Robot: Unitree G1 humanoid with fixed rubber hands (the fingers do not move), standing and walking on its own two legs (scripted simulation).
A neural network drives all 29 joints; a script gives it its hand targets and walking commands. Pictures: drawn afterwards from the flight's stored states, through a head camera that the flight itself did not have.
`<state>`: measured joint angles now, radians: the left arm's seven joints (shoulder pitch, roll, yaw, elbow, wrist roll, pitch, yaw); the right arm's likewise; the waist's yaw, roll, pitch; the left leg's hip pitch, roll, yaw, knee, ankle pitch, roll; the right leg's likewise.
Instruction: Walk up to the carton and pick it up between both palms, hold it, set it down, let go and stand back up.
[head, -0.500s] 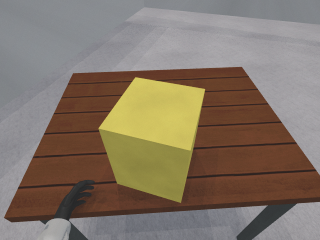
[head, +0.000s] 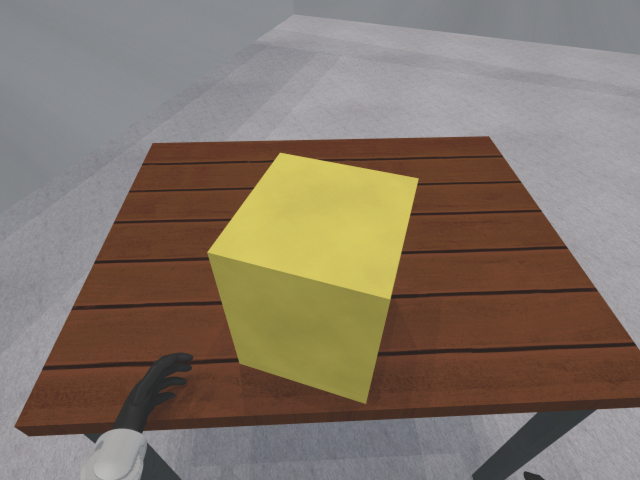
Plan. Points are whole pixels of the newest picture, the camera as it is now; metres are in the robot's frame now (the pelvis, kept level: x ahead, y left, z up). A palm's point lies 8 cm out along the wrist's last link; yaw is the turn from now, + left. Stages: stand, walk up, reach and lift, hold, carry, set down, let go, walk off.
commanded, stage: stand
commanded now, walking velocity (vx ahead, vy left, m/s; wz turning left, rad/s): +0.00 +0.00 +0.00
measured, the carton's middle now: (322, 277) +0.39 +0.03 +0.05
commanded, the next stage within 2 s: none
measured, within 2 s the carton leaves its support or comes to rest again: neither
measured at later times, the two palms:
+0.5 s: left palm (138, 412) +0.22 +0.25 -0.01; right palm out of the picture +0.10 -0.29 -0.10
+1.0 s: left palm (139, 408) +0.22 +0.25 -0.01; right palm out of the picture +0.11 -0.29 -0.11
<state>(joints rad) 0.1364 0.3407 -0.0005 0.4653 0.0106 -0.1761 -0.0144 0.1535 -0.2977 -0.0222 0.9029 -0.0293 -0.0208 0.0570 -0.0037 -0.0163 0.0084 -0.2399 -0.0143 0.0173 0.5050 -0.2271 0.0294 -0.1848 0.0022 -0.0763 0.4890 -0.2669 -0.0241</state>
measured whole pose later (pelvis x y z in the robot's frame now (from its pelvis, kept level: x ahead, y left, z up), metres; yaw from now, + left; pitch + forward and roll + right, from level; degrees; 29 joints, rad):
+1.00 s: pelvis +0.01 -0.02 +0.01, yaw +1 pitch -3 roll +0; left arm 0.06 0.35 0.01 0.60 0.01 -0.17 0.00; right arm 0.14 -0.31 -0.02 0.98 -0.02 -0.01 0.05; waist -0.02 0.01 0.01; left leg -0.19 -0.01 -0.02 0.43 -0.19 0.00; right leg -0.12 0.02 -0.10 0.40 -0.24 -0.04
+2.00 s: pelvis +0.02 -0.02 +0.01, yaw +2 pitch -2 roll +0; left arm 0.06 0.35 0.02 0.60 0.00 -0.17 0.00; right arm 0.13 -0.31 -0.01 1.01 -0.02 0.01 0.04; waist -0.01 0.01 0.02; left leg -0.16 0.00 -0.02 0.40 -0.19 0.00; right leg -0.08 0.02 -0.11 0.35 -0.23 -0.04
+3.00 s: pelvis +0.02 -0.02 +0.01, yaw +1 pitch -2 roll +0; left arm 0.06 0.36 0.03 0.61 0.00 -0.16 0.00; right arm 0.12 -0.30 -0.02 1.02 -0.02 0.01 0.04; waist -0.01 0.00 0.01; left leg -0.14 0.00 -0.02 0.38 -0.19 0.00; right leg -0.06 0.02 -0.10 0.33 -0.23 -0.03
